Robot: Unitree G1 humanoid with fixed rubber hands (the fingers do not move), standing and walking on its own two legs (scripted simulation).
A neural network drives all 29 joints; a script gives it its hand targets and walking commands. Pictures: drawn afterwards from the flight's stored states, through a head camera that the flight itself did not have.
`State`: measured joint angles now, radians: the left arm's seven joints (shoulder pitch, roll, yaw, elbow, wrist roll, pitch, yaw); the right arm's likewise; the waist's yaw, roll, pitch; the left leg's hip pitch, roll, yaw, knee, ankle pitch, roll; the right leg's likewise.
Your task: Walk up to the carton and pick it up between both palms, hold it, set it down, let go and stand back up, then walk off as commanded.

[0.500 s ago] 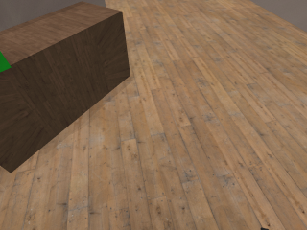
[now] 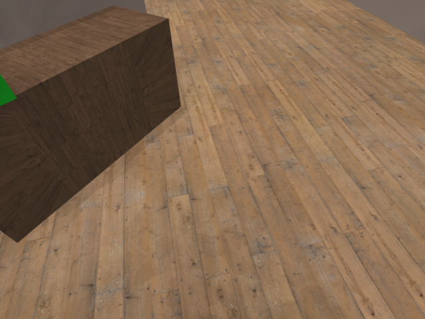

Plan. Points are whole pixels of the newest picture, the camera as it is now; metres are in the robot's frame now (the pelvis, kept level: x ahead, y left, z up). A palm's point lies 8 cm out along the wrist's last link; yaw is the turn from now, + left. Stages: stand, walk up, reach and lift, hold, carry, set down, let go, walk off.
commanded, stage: stand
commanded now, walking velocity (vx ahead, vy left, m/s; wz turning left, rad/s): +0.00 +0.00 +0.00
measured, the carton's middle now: out of the picture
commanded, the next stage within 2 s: walk up in 0.12 s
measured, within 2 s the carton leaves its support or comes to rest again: neither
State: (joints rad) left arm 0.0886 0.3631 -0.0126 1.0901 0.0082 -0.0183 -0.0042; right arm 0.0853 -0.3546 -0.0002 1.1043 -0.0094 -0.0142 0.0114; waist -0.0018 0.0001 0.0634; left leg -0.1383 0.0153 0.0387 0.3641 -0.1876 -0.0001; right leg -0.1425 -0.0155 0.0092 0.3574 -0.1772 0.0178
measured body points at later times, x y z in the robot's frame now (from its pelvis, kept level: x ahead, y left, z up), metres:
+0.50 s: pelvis +0.02 +0.02 +0.00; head +0.03 +0.03 +0.45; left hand +0.07 +0.36 -0.11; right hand +0.15 -0.30 -0.11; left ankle +0.04 +0.17 -0.69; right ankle +0.01 -0.13 -0.75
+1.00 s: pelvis +0.17 +0.14 -0.01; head +0.18 +0.15 +0.44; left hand +0.15 +0.49 -0.10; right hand +0.32 -0.13 -0.13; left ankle +0.10 +0.25 -0.75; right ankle +0.29 +0.07 -0.73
